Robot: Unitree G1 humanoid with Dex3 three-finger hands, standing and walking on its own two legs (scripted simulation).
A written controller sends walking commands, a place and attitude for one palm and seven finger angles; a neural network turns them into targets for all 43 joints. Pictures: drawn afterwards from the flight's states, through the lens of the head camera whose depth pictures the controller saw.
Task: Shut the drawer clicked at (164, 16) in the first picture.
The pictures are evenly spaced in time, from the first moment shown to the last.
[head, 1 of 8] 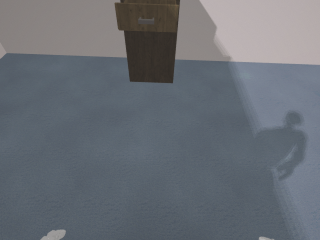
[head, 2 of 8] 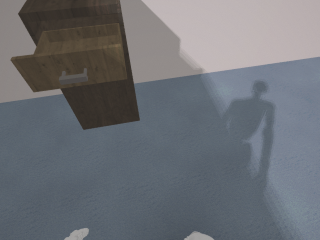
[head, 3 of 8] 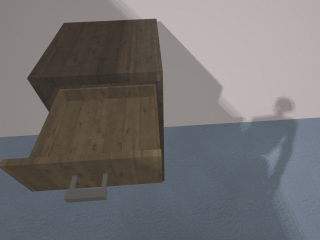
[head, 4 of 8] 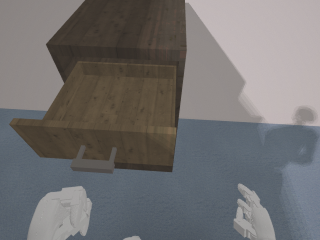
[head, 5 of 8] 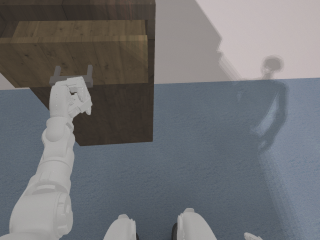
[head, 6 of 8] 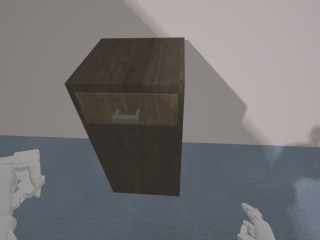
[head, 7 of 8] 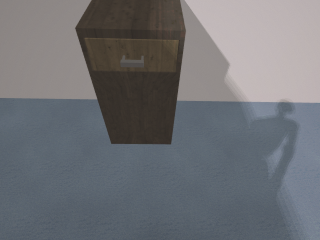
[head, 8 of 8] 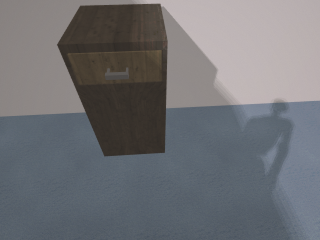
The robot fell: no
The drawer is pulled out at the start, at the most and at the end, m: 0.30 0.30 0.00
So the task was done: yes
